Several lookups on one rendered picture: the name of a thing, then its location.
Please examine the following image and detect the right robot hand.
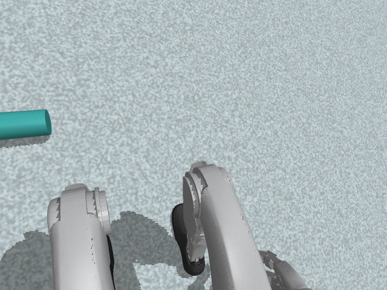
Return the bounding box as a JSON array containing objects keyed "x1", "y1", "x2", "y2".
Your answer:
[{"x1": 259, "y1": 250, "x2": 308, "y2": 290}]

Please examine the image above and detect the can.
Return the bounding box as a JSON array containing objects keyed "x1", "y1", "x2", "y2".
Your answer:
[{"x1": 0, "y1": 109, "x2": 52, "y2": 140}]

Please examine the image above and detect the right robot foot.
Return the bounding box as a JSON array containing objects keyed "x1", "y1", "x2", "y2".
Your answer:
[{"x1": 172, "y1": 203, "x2": 205, "y2": 276}]

